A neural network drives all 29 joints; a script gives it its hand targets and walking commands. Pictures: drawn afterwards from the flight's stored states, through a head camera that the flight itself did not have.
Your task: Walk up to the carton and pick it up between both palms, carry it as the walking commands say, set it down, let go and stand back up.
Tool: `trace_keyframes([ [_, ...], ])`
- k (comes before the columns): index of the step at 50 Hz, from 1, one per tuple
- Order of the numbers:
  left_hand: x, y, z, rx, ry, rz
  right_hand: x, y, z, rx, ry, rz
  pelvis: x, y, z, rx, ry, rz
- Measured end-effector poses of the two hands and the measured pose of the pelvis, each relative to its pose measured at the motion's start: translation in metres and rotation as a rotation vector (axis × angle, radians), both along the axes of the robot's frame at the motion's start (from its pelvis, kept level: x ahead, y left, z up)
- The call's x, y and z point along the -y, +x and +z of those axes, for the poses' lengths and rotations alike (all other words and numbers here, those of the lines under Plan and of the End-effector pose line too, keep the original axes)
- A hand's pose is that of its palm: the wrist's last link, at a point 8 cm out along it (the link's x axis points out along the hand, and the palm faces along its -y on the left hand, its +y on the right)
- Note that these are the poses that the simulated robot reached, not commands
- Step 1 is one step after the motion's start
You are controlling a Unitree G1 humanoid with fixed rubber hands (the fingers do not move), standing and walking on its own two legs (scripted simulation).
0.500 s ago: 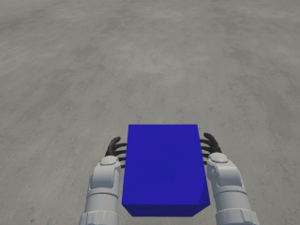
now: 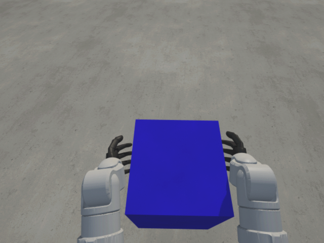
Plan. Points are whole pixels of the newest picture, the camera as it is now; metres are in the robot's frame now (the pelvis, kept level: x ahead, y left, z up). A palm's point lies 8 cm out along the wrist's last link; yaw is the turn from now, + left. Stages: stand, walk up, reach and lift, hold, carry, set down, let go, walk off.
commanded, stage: carry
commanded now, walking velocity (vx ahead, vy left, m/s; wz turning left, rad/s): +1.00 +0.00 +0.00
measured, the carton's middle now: (174, 179) +0.30 +0.01 -0.01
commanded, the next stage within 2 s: none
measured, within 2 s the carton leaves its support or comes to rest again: neither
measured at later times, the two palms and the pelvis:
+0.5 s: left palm (128, 83) +0.62 +0.16 +0.07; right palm (209, 80) +0.63 -0.12 +0.07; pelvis +0.34 +0.01 -0.01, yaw +0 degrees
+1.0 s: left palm (129, 29) +1.05 +0.21 +0.07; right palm (186, 26) +1.06 -0.07 +0.08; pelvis +0.77 +0.06 +0.00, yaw -1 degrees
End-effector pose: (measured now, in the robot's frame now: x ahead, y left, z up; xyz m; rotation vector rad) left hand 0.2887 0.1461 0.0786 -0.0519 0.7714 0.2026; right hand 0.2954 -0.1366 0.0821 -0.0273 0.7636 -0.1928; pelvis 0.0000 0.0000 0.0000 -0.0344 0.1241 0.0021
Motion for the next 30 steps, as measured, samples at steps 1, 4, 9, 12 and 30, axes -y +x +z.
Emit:
trace_keyframes([
  [1,0.0,0.009,0.0,-0.006,0.0,0.002,0.0,0.01,0.001,-0.007,-0.003,0.002,0.001,0.011,0.0,0.008,0.001,0.0],
  [4,-0.002,0.039,0.0,-0.014,-0.016,0.008,-0.003,0.042,0.006,-0.017,-0.027,0.012,0.001,0.045,0.0,0.017,0.012,0.006],
  [9,-0.018,0.098,-0.008,-0.004,-0.028,0.014,-0.019,0.103,0.003,-0.007,-0.046,0.02,-0.012,0.108,-0.011,0.031,0.025,0.008],
  [12,-0.022,0.137,-0.007,-0.013,-0.017,-0.007,-0.023,0.137,0.001,-0.014,-0.031,-0.002,-0.023,0.148,-0.012,0.05,0.026,-0.011],
  [30,-0.018,0.408,-0.015,-0.069,-0.002,0.01,-0.019,0.413,-0.009,-0.067,-0.027,0.014,-0.013,0.421,-0.008,0.022,0.0,0.011],
])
